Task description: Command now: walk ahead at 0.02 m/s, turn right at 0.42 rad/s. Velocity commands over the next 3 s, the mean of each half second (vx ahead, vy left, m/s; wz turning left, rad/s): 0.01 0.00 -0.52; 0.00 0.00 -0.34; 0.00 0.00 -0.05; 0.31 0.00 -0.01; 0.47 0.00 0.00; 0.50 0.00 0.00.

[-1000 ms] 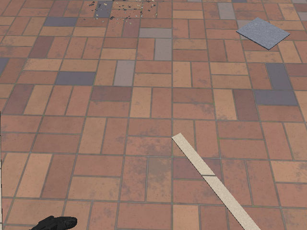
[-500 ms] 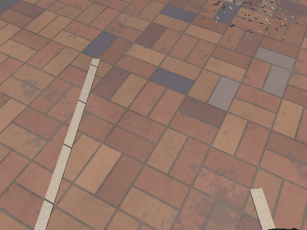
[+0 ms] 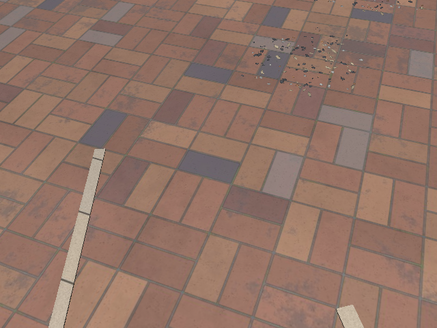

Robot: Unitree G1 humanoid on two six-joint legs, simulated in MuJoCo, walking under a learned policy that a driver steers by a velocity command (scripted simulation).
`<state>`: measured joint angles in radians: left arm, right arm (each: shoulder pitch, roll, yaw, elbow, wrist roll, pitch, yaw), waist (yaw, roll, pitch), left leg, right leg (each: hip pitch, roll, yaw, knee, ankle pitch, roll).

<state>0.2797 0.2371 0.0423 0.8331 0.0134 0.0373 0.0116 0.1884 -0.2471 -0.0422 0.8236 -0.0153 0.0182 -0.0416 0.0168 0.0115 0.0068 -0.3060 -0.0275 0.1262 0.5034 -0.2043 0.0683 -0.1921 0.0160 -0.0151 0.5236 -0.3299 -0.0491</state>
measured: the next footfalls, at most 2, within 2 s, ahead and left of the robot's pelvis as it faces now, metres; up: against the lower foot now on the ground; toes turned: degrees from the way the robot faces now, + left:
left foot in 0.46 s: +0.08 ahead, +0.10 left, +0.00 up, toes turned -20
right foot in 0.88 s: -0.03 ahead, -0.09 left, +0.00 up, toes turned -24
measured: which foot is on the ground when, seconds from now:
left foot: down 0.00-0.00, up 0.02-0.44, down 0.46-0.88, up 0.90-1.00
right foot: down 0.00-0.46, up 0.48-0.86, down 0.88-1.00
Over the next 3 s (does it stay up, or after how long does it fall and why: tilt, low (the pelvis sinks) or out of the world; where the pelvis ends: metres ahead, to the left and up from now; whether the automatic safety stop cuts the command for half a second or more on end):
stays up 0.58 -0.32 0.01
